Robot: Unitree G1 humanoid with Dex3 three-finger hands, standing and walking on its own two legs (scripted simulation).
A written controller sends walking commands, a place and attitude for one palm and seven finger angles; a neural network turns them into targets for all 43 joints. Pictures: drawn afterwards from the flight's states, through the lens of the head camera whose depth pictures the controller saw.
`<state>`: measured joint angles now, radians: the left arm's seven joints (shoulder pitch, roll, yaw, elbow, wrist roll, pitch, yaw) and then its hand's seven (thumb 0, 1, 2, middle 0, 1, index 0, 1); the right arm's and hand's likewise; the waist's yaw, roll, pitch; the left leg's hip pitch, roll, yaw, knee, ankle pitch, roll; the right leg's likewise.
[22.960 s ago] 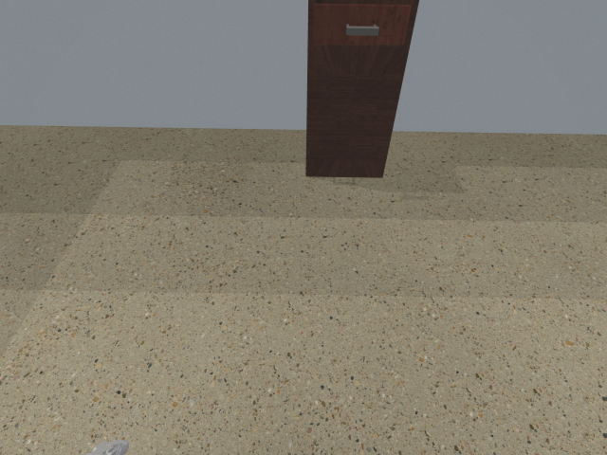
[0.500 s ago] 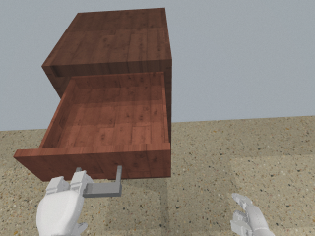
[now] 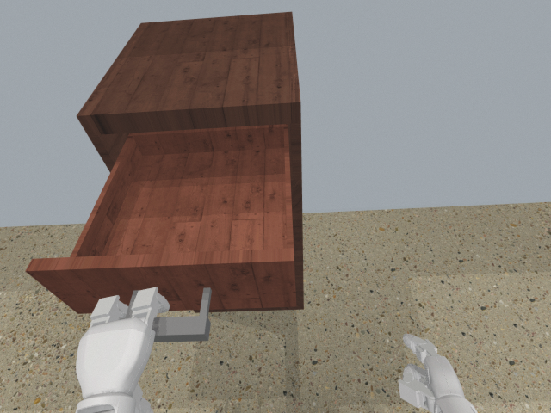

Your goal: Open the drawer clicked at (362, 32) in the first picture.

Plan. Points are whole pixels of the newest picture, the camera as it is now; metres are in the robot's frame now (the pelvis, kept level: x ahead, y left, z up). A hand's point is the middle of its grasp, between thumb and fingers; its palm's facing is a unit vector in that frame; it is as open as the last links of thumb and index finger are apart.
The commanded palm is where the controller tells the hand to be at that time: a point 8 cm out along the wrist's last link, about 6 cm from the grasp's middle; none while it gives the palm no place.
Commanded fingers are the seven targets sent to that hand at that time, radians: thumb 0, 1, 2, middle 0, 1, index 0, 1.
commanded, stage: lift the hand off the handle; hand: left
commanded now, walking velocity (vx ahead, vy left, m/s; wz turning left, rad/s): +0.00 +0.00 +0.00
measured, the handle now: (167, 313) +0.24 +0.19 +0.03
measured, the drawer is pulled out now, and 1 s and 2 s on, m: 0.30 0.30 0.30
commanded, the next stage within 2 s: draw the hand back to the body in 1.28 s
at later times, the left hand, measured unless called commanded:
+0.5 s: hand (128, 331) +0.20 +0.21 +0.08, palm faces +0.10 -0.15 -0.98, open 13.8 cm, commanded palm +0.17 +0.21 +0.14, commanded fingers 0.00 -0.50 0.30 -0.30 -1.20 -0.30 -1.20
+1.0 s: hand (90, 305) +0.20 +0.23 +0.14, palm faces +0.13 -0.15 -0.98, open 13.8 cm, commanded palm +0.16 +0.22 +0.21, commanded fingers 0.00 -0.50 0.30 -0.30 -1.20 -0.30 -1.20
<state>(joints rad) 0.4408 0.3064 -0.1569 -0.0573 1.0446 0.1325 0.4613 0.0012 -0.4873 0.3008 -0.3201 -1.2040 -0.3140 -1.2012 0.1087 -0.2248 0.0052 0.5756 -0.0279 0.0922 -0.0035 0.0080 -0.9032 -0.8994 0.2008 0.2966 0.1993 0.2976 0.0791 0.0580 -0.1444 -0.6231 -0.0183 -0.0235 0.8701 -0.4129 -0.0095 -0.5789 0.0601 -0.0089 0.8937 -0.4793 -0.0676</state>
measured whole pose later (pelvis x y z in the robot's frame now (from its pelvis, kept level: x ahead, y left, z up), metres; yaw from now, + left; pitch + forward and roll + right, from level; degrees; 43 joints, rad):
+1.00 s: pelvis +0.01 +0.01 +0.04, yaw -1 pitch +0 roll +0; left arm 0.43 0.44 -0.11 -0.47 0.91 0.24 0.13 0.00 -0.49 0.30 -0.32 -1.20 -0.32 -1.20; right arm 0.07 -0.25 0.04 0.58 0.02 0.12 0.02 0.01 -0.90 -0.90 0.20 0.30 0.20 0.30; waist 0.11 0.11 -0.07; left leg -0.28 -0.02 -0.02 0.57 -0.29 0.01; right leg -0.22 0.05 0.01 0.57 -0.34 -0.05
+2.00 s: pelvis +0.01 +0.03 +0.04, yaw +0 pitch +0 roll -1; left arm 0.51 0.53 0.06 -0.55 0.82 0.16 0.08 0.00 -0.49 0.30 -0.32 -1.20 -0.32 -1.20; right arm 0.08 -0.26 0.05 0.56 0.03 0.10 0.01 0.01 -0.90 -0.90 0.20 0.30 0.20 0.30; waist 0.12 0.11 -0.05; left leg -0.26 -0.03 -0.02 0.53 -0.28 0.02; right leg -0.19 0.05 0.01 0.50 -0.31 -0.03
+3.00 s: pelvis +0.03 +0.01 +0.05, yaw +1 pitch -1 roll +0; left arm 0.57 0.34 0.26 -0.49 -0.07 -0.07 0.11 0.01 0.85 0.88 -0.21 -0.33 -0.21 -0.33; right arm 0.16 -0.21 0.03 0.62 0.02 -0.07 -0.07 0.01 -0.90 -0.90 0.20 0.30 0.20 0.30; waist 0.06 0.07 -0.02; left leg -0.16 -0.02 -0.05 0.46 -0.27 0.00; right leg -0.08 0.05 -0.02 0.41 -0.31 -0.05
